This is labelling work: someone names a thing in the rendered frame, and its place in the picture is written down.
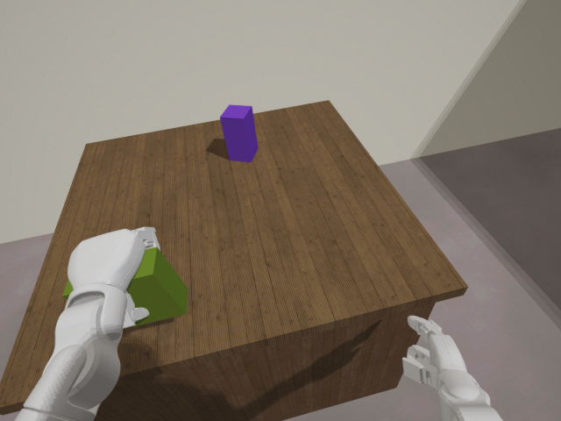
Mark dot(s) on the table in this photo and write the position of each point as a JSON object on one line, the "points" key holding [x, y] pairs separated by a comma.
{"points": [[302, 268]]}

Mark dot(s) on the robot left hand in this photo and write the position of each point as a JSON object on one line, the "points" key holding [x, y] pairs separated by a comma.
{"points": [[112, 258]]}

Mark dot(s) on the left robot forearm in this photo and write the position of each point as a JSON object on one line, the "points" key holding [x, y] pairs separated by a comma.
{"points": [[84, 367]]}

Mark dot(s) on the sponge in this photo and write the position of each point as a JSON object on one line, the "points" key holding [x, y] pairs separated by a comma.
{"points": [[156, 287]]}

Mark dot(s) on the right robot forearm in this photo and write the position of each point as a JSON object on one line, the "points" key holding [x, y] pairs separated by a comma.
{"points": [[462, 399]]}

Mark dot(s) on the robot right hand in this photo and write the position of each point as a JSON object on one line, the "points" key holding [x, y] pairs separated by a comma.
{"points": [[424, 366]]}

